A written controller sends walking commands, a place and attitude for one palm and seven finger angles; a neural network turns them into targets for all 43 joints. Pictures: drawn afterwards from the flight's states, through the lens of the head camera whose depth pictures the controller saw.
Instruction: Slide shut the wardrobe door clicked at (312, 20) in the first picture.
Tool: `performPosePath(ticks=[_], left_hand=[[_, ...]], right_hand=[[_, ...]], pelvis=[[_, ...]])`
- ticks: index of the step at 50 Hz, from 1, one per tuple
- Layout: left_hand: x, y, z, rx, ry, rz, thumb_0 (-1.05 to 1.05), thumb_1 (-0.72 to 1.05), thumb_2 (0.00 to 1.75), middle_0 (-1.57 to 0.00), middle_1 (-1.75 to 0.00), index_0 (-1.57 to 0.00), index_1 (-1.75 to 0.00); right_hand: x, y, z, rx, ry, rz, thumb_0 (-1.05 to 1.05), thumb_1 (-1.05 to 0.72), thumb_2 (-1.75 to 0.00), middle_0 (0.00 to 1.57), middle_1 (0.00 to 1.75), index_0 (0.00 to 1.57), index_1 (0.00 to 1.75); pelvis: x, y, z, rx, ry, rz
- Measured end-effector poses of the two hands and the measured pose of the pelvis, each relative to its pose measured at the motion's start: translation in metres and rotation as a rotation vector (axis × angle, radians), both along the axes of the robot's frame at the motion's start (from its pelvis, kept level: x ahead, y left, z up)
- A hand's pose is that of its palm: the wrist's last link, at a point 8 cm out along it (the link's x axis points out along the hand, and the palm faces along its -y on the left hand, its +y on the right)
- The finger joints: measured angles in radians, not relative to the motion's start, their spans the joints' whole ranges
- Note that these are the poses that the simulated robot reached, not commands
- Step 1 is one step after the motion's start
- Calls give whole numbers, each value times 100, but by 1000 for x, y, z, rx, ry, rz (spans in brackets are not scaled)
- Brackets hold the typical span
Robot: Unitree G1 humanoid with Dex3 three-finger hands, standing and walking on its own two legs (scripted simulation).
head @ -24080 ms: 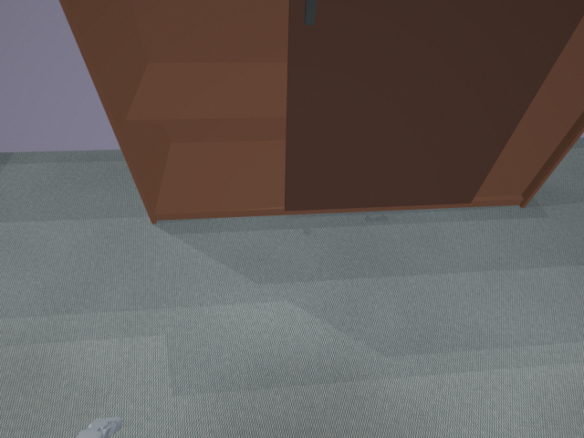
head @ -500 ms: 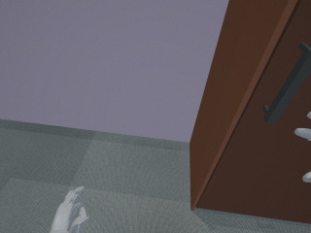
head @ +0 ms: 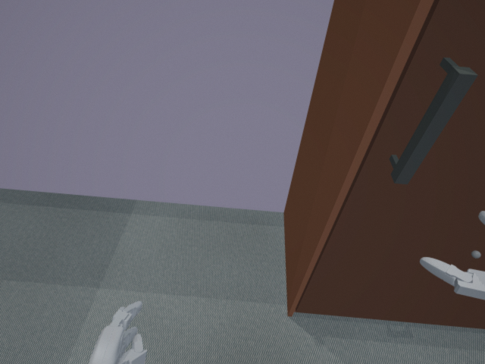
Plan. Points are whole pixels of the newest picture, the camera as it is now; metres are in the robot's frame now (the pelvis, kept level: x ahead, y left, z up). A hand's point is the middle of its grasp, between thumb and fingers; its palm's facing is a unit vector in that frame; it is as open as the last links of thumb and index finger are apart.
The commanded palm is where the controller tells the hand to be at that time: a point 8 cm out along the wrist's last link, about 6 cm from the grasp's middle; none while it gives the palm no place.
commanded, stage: draw the hand back to the body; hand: right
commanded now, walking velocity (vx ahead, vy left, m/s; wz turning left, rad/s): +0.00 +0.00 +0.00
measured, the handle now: (421, 125) +0.44 -0.31 +0.20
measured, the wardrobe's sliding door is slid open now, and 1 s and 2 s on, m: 0.00 0.00 0.00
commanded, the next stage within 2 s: step back with the hand held close in 0.78 s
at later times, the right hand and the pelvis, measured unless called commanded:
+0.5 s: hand (434, 262) +0.21 -0.24 +0.15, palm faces +0.43 +0.83 -0.36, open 8.0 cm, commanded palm +0.17 -0.28 +0.17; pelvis +0.02 +0.02 +0.00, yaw +1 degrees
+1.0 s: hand (419, 254) +0.22 -0.22 +0.16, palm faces +0.43 +0.79 -0.44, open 7.4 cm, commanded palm +0.17 -0.26 +0.17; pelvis +0.02 +0.04 +0.00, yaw +0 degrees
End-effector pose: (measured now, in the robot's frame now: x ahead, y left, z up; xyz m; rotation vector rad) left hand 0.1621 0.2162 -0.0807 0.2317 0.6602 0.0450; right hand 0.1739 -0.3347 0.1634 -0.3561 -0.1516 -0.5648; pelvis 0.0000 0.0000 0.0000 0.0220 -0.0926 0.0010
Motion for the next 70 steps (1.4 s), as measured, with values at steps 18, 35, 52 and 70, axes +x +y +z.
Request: performPosePath(ticks=[18,35,52,70], left_hand=[[24,18,8,-6,-22,43,1,90,90,-21,-30,-20,-30],[39,32,2,-21,-11,26,1,90,90,-20,-30,-20,-30],[34,55,-4,4,48,59,1,90,90,-20,-30,-20,-30],[-23,7,2,65,64,141,1,91,90,-20,-30,-20,-30]], right_hand=[[1,42,3,-55,54,116,0,-51,-72,23,53,22,52],[-3,66,4,-55,76,95,1,-87,-89,21,31,21,31],[5,75,9,-161,77,116,1,-89,-90,21,30,21,30],[-19,20,3,-211,37,199,1,-89,-90,22,30,21,30]], pelvis=[[19,7,2,-14,-2,18],[26,29,2,-24,3,7],[22,43,-4,-8,69,11],[-19,-17,-15,14,94,40]])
